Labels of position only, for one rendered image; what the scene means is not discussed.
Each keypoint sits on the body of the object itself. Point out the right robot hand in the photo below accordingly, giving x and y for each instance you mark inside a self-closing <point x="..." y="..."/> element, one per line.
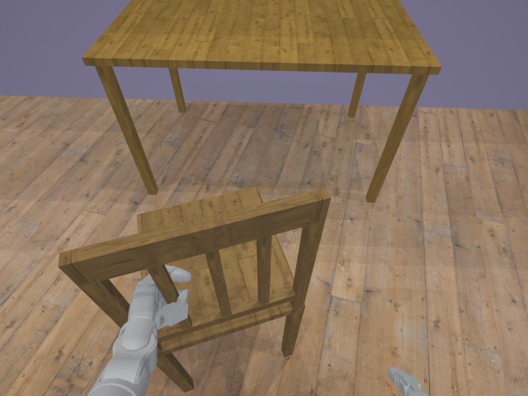
<point x="408" y="384"/>

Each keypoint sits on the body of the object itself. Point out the table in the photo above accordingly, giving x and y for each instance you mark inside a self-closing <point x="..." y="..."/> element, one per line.
<point x="340" y="36"/>

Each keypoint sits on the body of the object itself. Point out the chair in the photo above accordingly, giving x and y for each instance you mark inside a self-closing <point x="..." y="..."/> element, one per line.
<point x="239" y="273"/>

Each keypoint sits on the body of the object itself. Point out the left robot hand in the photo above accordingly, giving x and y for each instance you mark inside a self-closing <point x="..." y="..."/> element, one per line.
<point x="148" y="302"/>

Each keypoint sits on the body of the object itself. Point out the left robot forearm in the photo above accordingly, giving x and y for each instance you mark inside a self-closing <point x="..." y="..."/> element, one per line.
<point x="135" y="356"/>

